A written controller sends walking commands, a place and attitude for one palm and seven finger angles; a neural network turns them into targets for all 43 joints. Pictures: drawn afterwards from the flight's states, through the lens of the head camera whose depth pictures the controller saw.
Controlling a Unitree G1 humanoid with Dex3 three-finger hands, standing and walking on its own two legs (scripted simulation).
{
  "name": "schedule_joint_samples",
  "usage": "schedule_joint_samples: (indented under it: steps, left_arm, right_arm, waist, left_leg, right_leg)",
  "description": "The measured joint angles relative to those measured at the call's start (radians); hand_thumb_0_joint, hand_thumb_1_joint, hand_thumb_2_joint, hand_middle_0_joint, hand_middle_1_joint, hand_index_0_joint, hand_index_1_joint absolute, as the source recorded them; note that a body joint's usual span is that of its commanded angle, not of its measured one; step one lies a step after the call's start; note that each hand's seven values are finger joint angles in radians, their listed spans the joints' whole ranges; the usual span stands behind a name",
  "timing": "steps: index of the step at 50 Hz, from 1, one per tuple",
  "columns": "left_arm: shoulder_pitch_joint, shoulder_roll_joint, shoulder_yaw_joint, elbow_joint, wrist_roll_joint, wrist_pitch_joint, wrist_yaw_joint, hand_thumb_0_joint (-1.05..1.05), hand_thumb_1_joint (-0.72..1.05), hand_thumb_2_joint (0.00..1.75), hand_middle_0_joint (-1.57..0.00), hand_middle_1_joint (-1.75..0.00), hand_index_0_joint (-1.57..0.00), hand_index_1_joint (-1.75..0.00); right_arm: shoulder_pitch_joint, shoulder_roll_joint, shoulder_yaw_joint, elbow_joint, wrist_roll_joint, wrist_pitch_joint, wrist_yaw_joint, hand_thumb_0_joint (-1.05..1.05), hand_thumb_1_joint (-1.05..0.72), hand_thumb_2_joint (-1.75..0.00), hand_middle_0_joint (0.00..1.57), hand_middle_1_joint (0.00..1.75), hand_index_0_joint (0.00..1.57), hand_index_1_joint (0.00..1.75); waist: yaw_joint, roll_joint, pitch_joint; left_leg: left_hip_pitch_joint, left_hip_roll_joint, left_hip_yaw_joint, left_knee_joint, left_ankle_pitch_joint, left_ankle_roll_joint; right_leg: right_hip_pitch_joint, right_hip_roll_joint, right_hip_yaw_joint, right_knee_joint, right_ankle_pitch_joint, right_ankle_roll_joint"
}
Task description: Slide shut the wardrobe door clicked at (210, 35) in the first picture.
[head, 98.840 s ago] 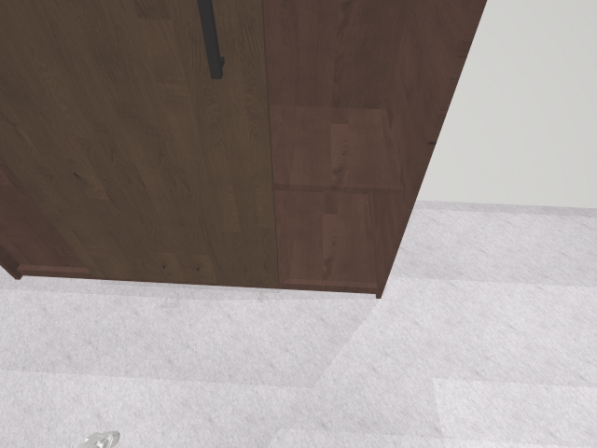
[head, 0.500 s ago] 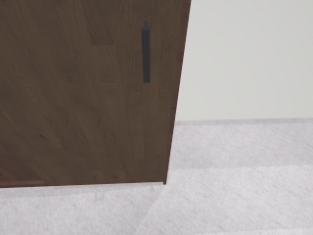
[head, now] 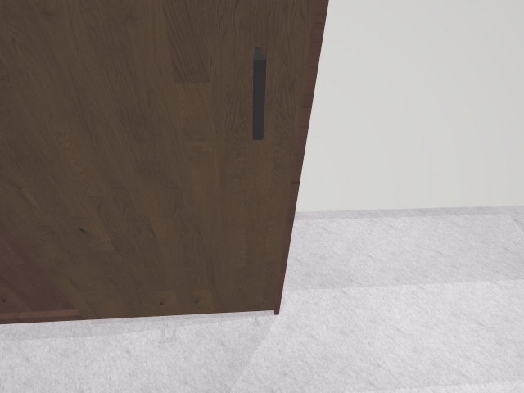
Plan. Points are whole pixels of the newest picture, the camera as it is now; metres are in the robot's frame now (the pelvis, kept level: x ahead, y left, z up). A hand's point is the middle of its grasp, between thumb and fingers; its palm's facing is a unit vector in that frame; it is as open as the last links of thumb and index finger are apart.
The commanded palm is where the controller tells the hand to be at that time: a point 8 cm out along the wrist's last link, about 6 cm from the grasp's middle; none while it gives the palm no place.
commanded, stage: come to a stop and stand still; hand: left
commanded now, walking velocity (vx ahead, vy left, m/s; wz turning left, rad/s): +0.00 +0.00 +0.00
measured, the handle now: (258, 95) +0.55 +0.05 +0.21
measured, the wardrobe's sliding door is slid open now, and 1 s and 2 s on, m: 0.00 0.00 0.00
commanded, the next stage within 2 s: look again from close up in 0.52 s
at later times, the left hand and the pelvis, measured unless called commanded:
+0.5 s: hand out of the picture -0.01 +0.20 -0.17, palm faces +0.00 -0.97 -0.22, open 7.4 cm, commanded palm none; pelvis -0.01 +0.00 +0.00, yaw +0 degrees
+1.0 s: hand out of the picture +0.02 +0.20 -0.17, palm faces +0.00 -0.97 -0.25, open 7.4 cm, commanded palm none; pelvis +0.00 -0.01 +0.00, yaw +0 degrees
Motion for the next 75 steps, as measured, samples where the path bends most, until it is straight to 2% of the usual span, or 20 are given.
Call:
schedule_joint_samples:
  steps: [16, 30, 75]
  left_arm:
    - [0.059, -0.037, -0.010, 0.089, 0.002, 0.000, 0.003, 0.01, 0.90, 0.90, -0.20, -0.30, -0.20, -0.30]
    - [0.045, -0.059, -0.009, 0.094, 0.003, -0.009, 0.007, 0.01, 0.90, 0.90, -0.20, -0.30, -0.20, -0.30]
    - [-0.017, -0.016, -0.005, 0.095, -0.001, -0.014, -0.002, 0.01, 0.90, 0.90, -0.20, -0.30, -0.20, -0.30]
  right_arm:
    - [0.022, 0.012, -0.004, 0.080, 0.008, 0.006, 0.000, 0.01, -0.90, -0.90, 0.20, 0.30, 0.20, 0.30]
    - [-0.002, 0.035, -0.004, 0.086, 0.010, 0.002, -0.001, 0.01, -0.90, -0.90, 0.20, 0.30, 0.20, 0.30]
    - [-0.043, -0.010, 0.006, 0.099, 0.009, -0.002, -0.001, 0.01, -0.90, -0.90, 0.20, 0.30, 0.20, 0.30]
  waist:
    - [0.002, -0.009, 0.031]
    - [0.004, -0.005, 0.024]
    - [0.003, -0.002, 0.025]
  left_leg:
    - [0.000, -0.008, 0.000, -0.040, 0.037, 0.004]
    - [0.001, -0.004, -0.005, -0.047, 0.041, -0.001]
    - [0.046, 0.013, -0.017, -0.093, 0.033, -0.021]
  right_leg:
    - [-0.001, -0.008, 0.000, -0.035, 0.033, 0.006]
    - [0.001, -0.004, -0.004, -0.042, 0.036, 0.002]
    - [0.043, 0.013, -0.015, -0.081, 0.023, -0.017]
